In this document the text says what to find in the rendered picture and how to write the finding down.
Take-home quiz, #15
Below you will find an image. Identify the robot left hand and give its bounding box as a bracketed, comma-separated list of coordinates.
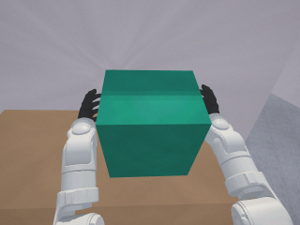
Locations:
[78, 89, 101, 122]

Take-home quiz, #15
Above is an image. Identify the robot right forearm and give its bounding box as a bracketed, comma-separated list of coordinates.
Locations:
[204, 112, 293, 225]

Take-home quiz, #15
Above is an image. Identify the pedestal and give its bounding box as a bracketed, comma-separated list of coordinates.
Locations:
[0, 110, 256, 225]

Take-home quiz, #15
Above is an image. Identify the carton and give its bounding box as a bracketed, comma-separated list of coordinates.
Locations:
[96, 69, 212, 178]

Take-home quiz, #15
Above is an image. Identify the robot left forearm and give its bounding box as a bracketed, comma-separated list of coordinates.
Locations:
[53, 117, 99, 225]

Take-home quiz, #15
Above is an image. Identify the robot right upper arm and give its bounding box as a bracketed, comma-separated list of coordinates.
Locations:
[231, 196, 292, 225]

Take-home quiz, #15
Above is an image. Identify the robot left upper arm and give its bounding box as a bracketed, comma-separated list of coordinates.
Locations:
[56, 213, 105, 225]

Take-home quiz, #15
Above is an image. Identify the robot right hand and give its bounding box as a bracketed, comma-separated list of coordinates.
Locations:
[200, 84, 219, 114]

